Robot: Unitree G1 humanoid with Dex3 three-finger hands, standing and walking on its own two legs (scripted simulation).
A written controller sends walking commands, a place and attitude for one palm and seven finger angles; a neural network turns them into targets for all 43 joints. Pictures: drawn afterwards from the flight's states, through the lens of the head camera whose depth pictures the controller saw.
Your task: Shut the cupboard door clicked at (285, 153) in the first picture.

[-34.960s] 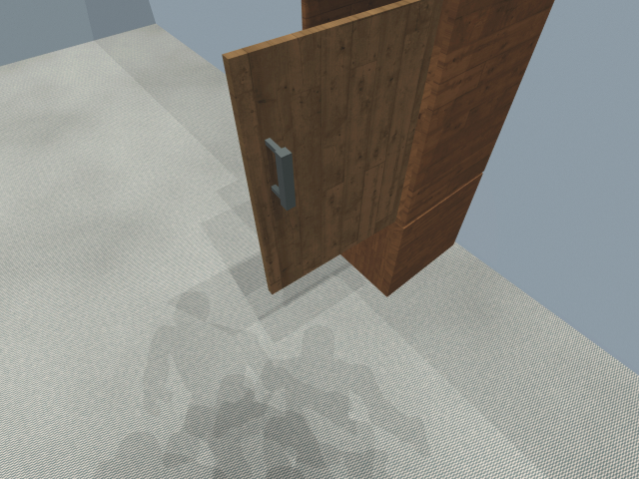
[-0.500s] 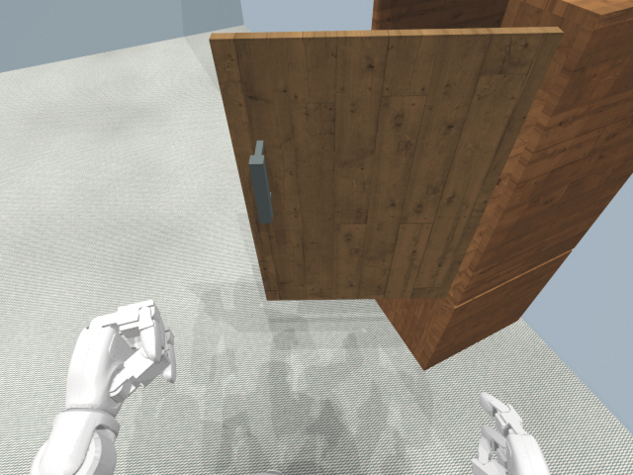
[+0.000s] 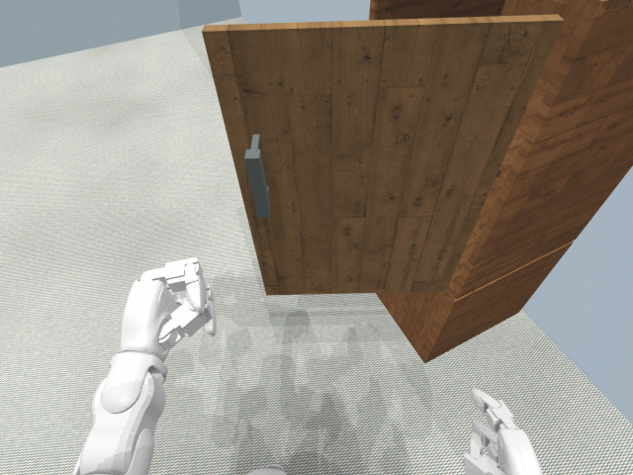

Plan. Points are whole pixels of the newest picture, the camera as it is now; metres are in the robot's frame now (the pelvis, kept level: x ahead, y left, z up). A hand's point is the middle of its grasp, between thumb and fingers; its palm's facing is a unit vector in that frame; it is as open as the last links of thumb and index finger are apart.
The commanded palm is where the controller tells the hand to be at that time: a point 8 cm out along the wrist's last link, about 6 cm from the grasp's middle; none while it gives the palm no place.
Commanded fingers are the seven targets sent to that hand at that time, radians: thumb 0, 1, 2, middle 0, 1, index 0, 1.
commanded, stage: bring the fist close to the handle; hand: left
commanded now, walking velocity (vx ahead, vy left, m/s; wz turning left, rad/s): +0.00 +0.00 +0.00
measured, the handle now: (259, 177) +0.51 +0.13 +0.09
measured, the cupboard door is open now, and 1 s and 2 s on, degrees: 64 64 53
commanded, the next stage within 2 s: push the door shut along its arc in 1.10 s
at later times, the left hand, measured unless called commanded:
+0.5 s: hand (257, 244) +0.38 +0.11 +0.09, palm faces +0.05 -1.00 +0.00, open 3.1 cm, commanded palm +0.36 +0.15 +0.09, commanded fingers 0.00 0.90 0.90 -1.30 -1.50 -1.30 -1.50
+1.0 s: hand (273, 220) +0.43 +0.09 +0.08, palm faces +0.10 -1.00 +0.00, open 3.1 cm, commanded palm +0.39 +0.14 +0.09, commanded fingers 0.00 0.90 0.90 -1.30 -1.50 -1.30 -1.50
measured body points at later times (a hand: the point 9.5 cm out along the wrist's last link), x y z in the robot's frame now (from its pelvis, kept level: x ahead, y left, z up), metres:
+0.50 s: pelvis +0.00 +0.00 +0.00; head +0.04 -0.01 +0.45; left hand +0.37 +0.16 +0.09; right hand +0.13 -0.25 -0.11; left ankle +0.03 +0.12 -0.70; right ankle -0.01 -0.10 -0.70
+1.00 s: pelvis +0.00 +0.00 +0.00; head +0.05 -0.02 +0.45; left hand +0.42 +0.15 +0.08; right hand +0.05 -0.26 -0.13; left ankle +0.03 +0.12 -0.70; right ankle -0.01 -0.10 -0.70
